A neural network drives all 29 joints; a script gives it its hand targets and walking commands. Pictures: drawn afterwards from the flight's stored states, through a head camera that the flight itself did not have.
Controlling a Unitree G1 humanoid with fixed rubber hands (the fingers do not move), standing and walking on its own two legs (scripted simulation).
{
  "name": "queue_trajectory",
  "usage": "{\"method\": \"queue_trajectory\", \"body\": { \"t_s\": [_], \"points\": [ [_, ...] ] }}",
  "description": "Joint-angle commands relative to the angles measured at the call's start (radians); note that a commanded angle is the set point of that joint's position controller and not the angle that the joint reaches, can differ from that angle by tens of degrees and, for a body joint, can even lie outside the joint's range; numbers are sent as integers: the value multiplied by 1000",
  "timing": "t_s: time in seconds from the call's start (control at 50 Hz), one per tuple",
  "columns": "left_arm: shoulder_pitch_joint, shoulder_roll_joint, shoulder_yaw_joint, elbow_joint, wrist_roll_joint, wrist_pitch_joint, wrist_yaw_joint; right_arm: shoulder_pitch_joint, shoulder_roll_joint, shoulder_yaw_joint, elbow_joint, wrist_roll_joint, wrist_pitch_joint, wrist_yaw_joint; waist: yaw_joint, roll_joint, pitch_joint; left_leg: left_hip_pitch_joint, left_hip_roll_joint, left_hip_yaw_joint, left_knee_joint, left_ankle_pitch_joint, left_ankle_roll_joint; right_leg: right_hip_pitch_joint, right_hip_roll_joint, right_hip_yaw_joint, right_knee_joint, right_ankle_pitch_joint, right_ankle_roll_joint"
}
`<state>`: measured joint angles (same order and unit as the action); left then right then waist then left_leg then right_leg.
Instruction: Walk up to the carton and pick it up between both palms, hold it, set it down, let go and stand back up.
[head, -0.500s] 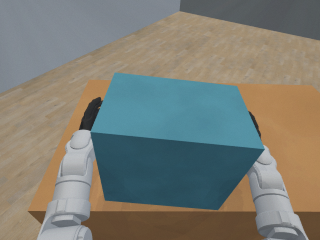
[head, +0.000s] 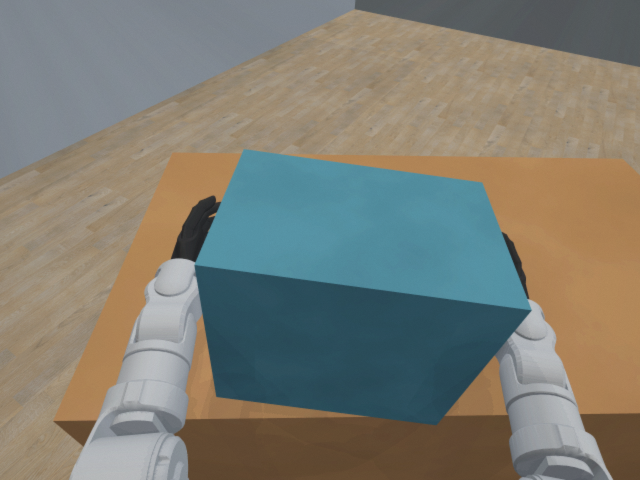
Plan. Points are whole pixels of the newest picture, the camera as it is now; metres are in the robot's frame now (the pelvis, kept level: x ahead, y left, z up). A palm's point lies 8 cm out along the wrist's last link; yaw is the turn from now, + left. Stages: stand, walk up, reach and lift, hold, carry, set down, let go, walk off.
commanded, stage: set down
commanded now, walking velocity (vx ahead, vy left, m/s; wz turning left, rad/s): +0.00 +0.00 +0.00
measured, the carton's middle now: (344, 293) +0.35 -0.08 +0.06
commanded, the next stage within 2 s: none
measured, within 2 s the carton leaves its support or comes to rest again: rests again in 0.80 s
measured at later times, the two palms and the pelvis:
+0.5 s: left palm (202, 271) +0.40 +0.10 +0.08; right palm (508, 304) +0.30 -0.29 +0.07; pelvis +0.00 +0.00 +0.00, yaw +0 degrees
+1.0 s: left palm (202, 282) +0.40 +0.10 +0.06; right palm (504, 307) +0.30 -0.29 +0.06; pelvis +0.00 +0.00 +0.00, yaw +0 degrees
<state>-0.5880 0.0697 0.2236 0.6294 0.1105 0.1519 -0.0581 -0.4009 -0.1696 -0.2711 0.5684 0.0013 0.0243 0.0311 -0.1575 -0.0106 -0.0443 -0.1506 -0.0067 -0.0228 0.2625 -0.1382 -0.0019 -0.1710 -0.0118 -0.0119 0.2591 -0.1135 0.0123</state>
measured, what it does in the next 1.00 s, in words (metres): stands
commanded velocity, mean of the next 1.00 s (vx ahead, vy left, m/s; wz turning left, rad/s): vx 0.00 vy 0.00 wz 0.00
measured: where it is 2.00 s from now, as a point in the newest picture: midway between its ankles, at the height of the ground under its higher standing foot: outside the picture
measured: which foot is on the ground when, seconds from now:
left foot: down 0.00-1.00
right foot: down 0.00-1.00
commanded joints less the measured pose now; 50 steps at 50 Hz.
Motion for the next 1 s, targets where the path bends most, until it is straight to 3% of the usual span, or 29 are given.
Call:
{"method": "queue_trajectory", "body": {
  "t_s": [0.0, 0.02, 0.04, 0.06, 0.14, 0.2, 0.24, 0.3, 0.32, 0.36, 0.4, 0.46, 0.5, 0.52, 0.56, 0.58, 0.6, 0.64, 0.68, 0.7, 0.72, 0.76, 0.8, 0.88, 0.92, 0.96, 0.98],
  "points": [
    [-474, -496, -358, -156, -23, -33, -65, -604, 401, 345, -172, 14, -83, 116, -2, 12, -372, 166, -21, 9, -7, 137, -55, 49, 48, -94, 11, 320, 64],
    [-446, -495, -340, -126, -16, -35, -65, -589, 412, 355, -168, 17, -89, 116, -1, -14, -370, 181, -19, 10, 1, 125, -52, 57, 45, -94, 1, 299, 64],
    [-478, -524, -376, -158, -37, -50, -60, -629, 411, 353, -211, 15, -109, 117, -7, 2, -432, 200, -20, 2, 10, 149, -58, 43, 53, -98, 9, 320, 61],
    [-478, -513, -373, -142, -31, -68, -59, -619, 431, 362, -213, 7, -115, 117, 5, -14, -436, 171, -21, 9, 13, 143, -47, 59, 45, -87, 8, 342, 66],
    [-442, -531, -399, -127, -31, -118, -49, -560, 438, 383, -196, 9, -141, 112, -11, -3, -483, 174, -20, -2, 33, 204, -54, 110, 41, -84, 32, 466, 71],
    [-371, -516, -366, -84, -3, -125, -59, -479, 444, 400, -131, 18, -133, 107, -16, -13, -392, 129, -31, 3, 22, 181, -46, 133, 36, -72, 30, 472, 78],
    [-424, -526, -392, -121, -28, -131, -61, -519, 427, 380, -160, 10, -142, 104, -29, -8, -413, 124, -27, -2, 12, 172, -57, 100, 38, -84, 32, 448, 78],
    [-416, -528, -410, -129, -40, -144, -55, -528, 446, 399, -197, 21, -156, 109, -16, -4, -461, 125, -29, -5, 28, 195, -53, 95, 39, -81, 40, 470, 73],
    [-462, -529, -427, -152, -46, -154, -47, -559, 434, 390, -198, 21, -162, 112, -22, -4, -490, 139, -25, -6, 28, 185, -65, 83, 44, -87, 41, 440, 71],
    [-447, -535, -431, -111, -48, -168, -44, -544, 431, 395, -184, 24, -161, 115, -23, 4, -460, 136, -24, -8, 31, 158, -55, 69, 42, -81, 32, 405, 69],
    [-449, -520, -412, -87, -39, -181, -47, -541, 428, 388, -181, 1, -164, 110, -24, -32, -433, 99, -24, -5, 26, 134, -48, 78, 43, -85, 36, 404, 75],
    [-401, -507, -356, -1, -8, -182, -61, -512, 432, 373, -130, -3, -157, 108, -7, -28, -368, 69, -26, 4, 7, 94, -33, 99, 35, -75, 25, 374, 80],
    [-416, -507, -364, -23, -14, -195, -66, -491, 445, 375, -112, -5, -167, 112, -17, -33, -401, 85, -24, 8, 12, 118, -35, 103, 37, -76, 36, 409, 80],
    [-414, -512, -354, -17, -20, -203, -68, -510, 452, 387, -146, -3, -178, 111, -1, -43, -424, 71, -28, 5, 14, 136, -34, 117, 36, -72, 42, 435, 83],
    [-444, -498, -352, -13, -15, -221, -60, -528, 433, 363, -129, -12, -189, 113, -10, -12, -430, 78, -25, 6, 15, 114, -39, 91, 31, -71, 40, 406, 77],
    [-452, -507, -351, -11, -17, -230, -56, -536, 443, 374, -128, -9, -197, 118, 10, -5, -440, 72, -26, 9, 18, 108, -40, 84, 33, -75, 40, 380, 74],
    [-451, -516, -367, -25, -20, -236, -48, -524, 431, 361, -110, -8, -203, 123, -4, 10, -438, 98, -18, 5, 17, 125, -50, 60, 36, -82, 36, 372, 64],
    [-465, -512, -377, -8, -20, -255, -43, -537, 436, 362, -98, -16, -215, 123, -4, 9, -446, 105, -15, 6, 29, 122, -51, 36, 35, -83, 34, 347, 65],
    [-494, -504, -355, 44, -16, -275, -43, -566, 440, 342, -99, -39, -222, 126, 1, -6, -438, 61, -15, 11, 11, 33, -32, 16, 30, -80, 25, 267, 68],
    [-460, -506, -336, 75, -5, -281, -44, -540, 447, 346, -93, -47, -221, 128, 17, -23, -425, 51, -14, 17, 6, 37, -26, 37, 30, -82, 23, 255, 73],
    [-461, -516, -350, 59, -5, -284, -45, -518, 446, 333, -66, -48, -222, 129, -4, -9, -443, 73, -11, 14, 13, 60, -37, 27, 34, -90, 24, 266, 66],
    [-469, -504, -334, 94, 6, -293, -47, -516, 427, 315, -32, -59, -223, 133, 0, -7, -424, 72, -11, 19, 12, 49, -41, -7, 35, -89, 16, 227, 66],
    [-442, -506, -339, 72, 5, -299, -47, -487, 423, 324, -24, -52, -238, 125, -18, -10, -409, 103, -8, 13, 26, 112, -46, -11, 39, -89, 16, 292, 60],
    [-477, -516, -344, 128, 2, -332, -52, -516, 436, 298, 21, -72, -254, 132, -20, 9, -416, 64, -10, 10, 33, 72, -46, -19, 33, -84, 22, 248, 54],
    [-449, -497, -308, 166, 26, -338, -57, -500, 458, 310, 31, -71, -251, 133, -2, -7, -381, 36, -16, 22, 21, 49, -33, -2, 28, -79, 20, 235, 61],
    [-432, -520, -337, 103, 18, -345, -55, -458, 449, 321, 41, -63, -256, 133, -19, 31, -399, 71, -13, 17, 29, 105, -45, 6, 33, -83, 33, 282, 53],
    [-440, -514, -333, 138, 28, -343, -51, -472, 440, 319, 55, -56, -255, 133, -14, 42, -382, 79, -12, 15, 33, 101, -50, -19, 32, -84, 22, 256, 54]
  ]
}}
